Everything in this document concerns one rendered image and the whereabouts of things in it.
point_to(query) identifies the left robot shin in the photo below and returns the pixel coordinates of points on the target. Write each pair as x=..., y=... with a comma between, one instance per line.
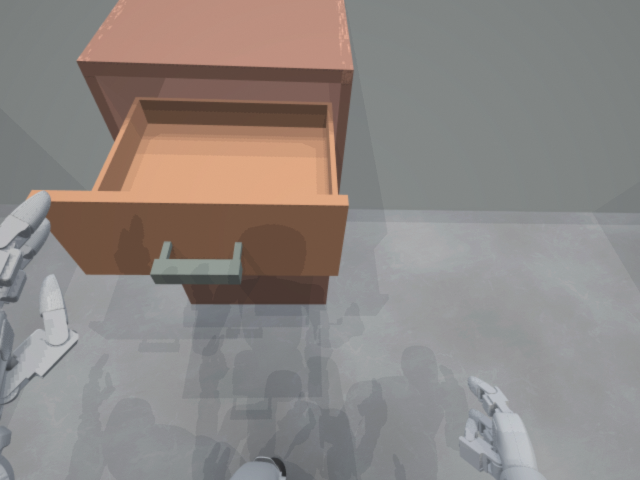
x=266, y=459

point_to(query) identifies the cabinet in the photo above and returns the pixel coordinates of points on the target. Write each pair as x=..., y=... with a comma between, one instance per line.
x=266, y=50

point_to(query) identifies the left robot foot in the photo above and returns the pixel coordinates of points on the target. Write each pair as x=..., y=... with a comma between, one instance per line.
x=280, y=465

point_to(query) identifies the handle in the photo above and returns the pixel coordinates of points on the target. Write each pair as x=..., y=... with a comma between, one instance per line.
x=197, y=271

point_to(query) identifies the robot left hand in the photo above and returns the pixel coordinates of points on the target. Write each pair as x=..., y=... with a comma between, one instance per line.
x=22, y=234

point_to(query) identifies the drawer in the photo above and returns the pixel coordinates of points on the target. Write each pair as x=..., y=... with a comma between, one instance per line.
x=204, y=174

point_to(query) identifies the robot right hand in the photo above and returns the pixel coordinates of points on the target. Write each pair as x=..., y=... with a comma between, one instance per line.
x=506, y=441

